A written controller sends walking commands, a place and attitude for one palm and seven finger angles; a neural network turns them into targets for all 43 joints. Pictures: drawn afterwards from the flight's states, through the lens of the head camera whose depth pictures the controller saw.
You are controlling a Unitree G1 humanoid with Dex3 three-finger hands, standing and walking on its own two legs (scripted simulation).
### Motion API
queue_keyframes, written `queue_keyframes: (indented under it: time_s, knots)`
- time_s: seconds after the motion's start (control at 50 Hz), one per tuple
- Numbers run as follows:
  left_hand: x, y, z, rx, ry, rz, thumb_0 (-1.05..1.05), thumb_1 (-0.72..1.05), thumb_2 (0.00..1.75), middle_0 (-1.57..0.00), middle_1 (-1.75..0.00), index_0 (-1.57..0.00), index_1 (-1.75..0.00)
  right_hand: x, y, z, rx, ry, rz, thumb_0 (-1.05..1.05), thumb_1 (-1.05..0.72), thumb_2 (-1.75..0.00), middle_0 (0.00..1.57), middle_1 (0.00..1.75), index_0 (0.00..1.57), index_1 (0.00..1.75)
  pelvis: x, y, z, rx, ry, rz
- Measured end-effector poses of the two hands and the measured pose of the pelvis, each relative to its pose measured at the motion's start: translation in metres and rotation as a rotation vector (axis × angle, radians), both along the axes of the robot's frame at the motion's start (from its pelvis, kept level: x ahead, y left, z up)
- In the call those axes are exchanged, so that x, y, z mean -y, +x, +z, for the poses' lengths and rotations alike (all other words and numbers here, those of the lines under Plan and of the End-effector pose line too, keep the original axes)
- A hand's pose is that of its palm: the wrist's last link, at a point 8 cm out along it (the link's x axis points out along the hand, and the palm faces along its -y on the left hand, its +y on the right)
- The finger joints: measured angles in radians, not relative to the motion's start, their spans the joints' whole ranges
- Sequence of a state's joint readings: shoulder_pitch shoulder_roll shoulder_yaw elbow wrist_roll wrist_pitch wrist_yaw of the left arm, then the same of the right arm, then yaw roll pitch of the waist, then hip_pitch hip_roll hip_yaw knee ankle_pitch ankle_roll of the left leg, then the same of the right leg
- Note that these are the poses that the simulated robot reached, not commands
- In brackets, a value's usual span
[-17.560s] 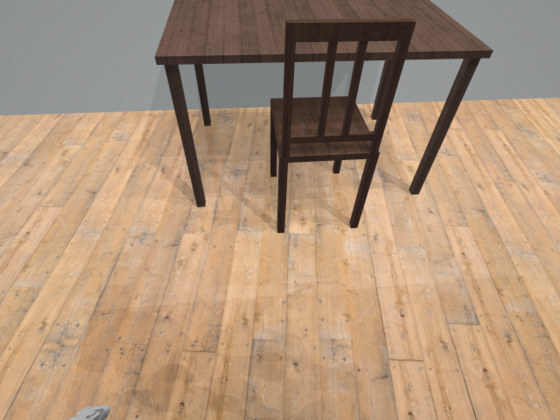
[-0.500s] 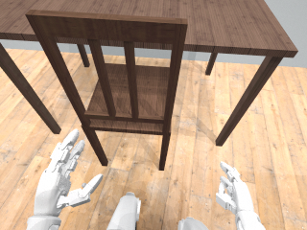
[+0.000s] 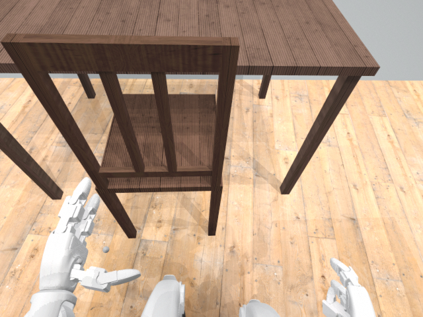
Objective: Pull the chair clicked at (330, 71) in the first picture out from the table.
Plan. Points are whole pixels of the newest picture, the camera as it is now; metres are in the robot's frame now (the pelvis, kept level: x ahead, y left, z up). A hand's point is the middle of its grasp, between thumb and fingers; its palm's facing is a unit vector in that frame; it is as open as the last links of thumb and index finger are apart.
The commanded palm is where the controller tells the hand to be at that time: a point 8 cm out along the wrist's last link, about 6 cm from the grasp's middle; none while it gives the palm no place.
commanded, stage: raise the hand toward the chair's back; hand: left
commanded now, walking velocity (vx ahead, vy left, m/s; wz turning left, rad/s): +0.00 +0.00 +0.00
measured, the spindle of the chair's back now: (126, 129) +0.50 +0.21 +0.03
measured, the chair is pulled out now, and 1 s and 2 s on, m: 0.00 0.00 0.00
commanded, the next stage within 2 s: aim the fingers beside a spindle in 0.98 s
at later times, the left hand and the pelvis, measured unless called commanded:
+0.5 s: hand (81, 236) +0.24 +0.22 +0.06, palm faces +0.07 -1.00 -0.06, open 16.9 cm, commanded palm +0.22 +0.27 +0.06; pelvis +0.00 +0.01 +0.01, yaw +1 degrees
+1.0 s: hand (89, 235) +0.24 +0.21 +0.06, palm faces +0.08 -1.00 -0.06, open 16.9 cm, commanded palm +0.22 +0.26 +0.06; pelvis +0.00 +0.00 +0.01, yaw +1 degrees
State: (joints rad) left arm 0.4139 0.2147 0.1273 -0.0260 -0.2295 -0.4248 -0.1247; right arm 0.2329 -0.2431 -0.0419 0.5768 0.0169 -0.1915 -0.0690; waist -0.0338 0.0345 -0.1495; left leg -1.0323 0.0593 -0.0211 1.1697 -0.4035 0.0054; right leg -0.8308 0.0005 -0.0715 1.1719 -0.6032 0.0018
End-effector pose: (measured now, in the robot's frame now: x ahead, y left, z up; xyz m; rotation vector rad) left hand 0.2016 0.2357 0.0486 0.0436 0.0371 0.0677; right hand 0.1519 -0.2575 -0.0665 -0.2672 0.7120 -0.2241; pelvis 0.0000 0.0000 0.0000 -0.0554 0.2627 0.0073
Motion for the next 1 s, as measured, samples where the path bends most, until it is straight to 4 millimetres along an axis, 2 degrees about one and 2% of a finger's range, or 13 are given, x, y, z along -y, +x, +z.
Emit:
queue_keyframes:
  time_s: [0.18, 0.32, 0.4, 0.52, 0.68, 0.8, 1.0]
  knots:
    - [-0.015, 0.002, 0.008, 0.02, 0.006, 0.016, -0.01, -0.4, 0.34, -0.07, -0.09, -0.07, -0.1, -0.041, 0.041, 0.013, 0.08, 0.054, 0.111, 0.01, -0.9, -0.9, 0.2, 0.3, 0.2, 0.3, -0.007, 0.003, 0.004, 0.01, -0.012, 0.014]
    - [-0.026, 0.004, 0.012, 0.015, 0.009, 0.013, -0.01, -0.47, 0.31, -0.06, -0.08, -0.06, -0.09, -0.057, 0.044, 0.014, 0.075, 0.074, 0.145, 0.01, -0.9, -0.9, 0.2, 0.3, 0.2, 0.3, -0.01, 0.002, 0.006, 0.02, -0.019, 0.02]
    - [-0.032, 0.008, 0.015, 0.02, 0.014, 0.012, -0.02, -0.49, 0.3, -0.06, -0.08, -0.06, -0.08, -0.054, 0.035, 0.012, 0.049, 0.069, 0.135, 0.01, -0.9, -0.9, 0.2, 0.3, 0.2, 0.3, -0.011, 0.002, 0.008, 0.024, -0.02, 0.021]
    - [-0.038, 0.015, 0.017, 0.014, 0.019, 0.006, -0.02, -0.5, 0.3, -0.06, -0.08, -0.06, -0.08, -0.04, 0.015, 0.01, 0.004, 0.047, 0.093, 0.01, -0.9, -0.9, 0.2, 0.3, 0.2, 0.3, -0.011, 0.001, 0.011, 0.029, -0.019, 0.018]
    - [-0.034, 0.019, 0.018, 0.01, 0.017, -0.001, -0.02, -0.5, 0.3, -0.06, -0.08, -0.06, -0.08, -0.022, -0.004, 0.012, -0.023, 0.024, 0.043, 0.02, -0.9, -0.9, 0.2, 0.3, 0.2, 0.3, -0.01, 0.001, 0.014, 0.033, -0.013, 0.011]
    - [-0.03, 0.018, 0.016, 0.015, 0.018, 0.004, -0.02, -0.5, 0.3, -0.06, -0.08, -0.06, -0.08, -0.018, -0.005, 0.012, -0.019, 0.023, 0.039, 0.02, -0.9, -0.9, 0.2, 0.3, 0.2, 0.3, -0.007, 0.0, 0.013, 0.031, -0.009, 0.01]
    - [-0.025, 0.016, 0.016, 0.011, 0.019, 0.009, -0.02, -0.5, 0.3, -0.06, -0.08, -0.06, -0.08, -0.023, 0.009, 0.01, 0.009, 0.051, 0.067, 0.02, -0.9, -0.9, 0.2, 0.3, 0.2, 0.3, -0.002, 0.0, 0.013, 0.032, -0.007, 0.013]
